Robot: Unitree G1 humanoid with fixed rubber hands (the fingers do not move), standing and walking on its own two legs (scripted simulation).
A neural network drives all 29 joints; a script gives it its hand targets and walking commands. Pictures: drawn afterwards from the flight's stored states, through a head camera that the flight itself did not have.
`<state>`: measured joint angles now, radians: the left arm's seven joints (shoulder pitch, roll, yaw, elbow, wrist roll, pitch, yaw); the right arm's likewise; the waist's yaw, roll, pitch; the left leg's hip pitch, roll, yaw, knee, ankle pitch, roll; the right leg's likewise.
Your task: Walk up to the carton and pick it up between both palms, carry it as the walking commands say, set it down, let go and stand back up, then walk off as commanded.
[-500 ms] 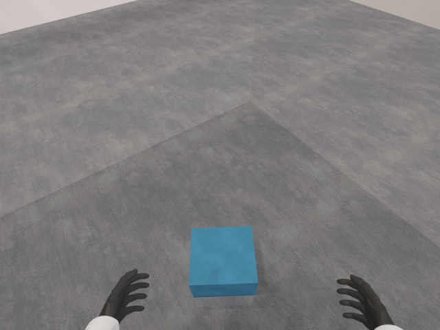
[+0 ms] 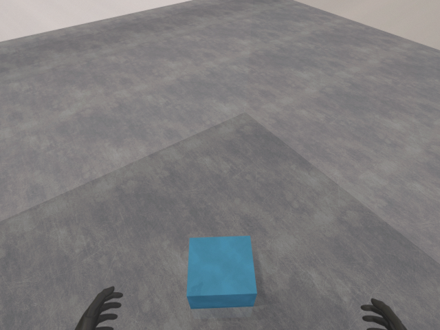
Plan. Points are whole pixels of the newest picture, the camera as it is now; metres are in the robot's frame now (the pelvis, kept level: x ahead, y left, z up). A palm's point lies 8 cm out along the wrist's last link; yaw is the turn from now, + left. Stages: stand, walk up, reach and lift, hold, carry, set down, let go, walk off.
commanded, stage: stand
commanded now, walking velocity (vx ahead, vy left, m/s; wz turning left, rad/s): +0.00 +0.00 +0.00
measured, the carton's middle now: (221, 271) +0.48 +0.05 -0.68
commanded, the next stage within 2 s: walk off in 1.66 s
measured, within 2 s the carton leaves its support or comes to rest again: neither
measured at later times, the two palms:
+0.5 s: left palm out of the picture +0.13 +0.30 -0.09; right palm out of the picture +0.13 -0.28 -0.08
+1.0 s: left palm out of the picture +0.09 +0.31 -0.10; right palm out of the picture +0.09 -0.30 -0.09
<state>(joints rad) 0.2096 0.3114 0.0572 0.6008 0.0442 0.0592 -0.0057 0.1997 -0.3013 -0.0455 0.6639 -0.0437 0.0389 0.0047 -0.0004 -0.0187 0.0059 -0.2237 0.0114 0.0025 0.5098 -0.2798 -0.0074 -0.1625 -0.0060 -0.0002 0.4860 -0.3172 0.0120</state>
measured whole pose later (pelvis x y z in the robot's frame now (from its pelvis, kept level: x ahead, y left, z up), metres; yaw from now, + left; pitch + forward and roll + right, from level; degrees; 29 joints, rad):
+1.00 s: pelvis +0.00 +0.01 +0.01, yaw -1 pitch -2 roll +0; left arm 0.17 0.38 0.01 0.93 0.03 0.00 0.01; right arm 0.13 -0.37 -0.02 0.98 -0.03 -0.01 -0.01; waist 0.00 -0.02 0.02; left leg -0.14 0.00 0.02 0.39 -0.21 0.01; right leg -0.08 -0.02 0.02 0.36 -0.24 0.03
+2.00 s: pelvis -0.02 +0.00 +0.01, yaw -1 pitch -1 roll +0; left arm 0.17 0.38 0.02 1.06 0.01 0.05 0.02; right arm 0.09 -0.36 -0.01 1.03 -0.03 0.01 -0.01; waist -0.02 -0.02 0.04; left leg -0.19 0.02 0.02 0.40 -0.19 0.00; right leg -0.18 -0.01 0.01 0.47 -0.28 0.02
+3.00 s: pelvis -0.25 -0.23 +0.00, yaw +0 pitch +0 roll -3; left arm 0.23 0.29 0.08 0.95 0.01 0.11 -0.01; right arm 0.17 -0.32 -0.10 0.99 -0.04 0.06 -0.05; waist -0.04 0.02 0.08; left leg -0.35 0.18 0.00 0.52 -0.17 -0.09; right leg -0.21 -0.03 0.01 0.56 -0.36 0.10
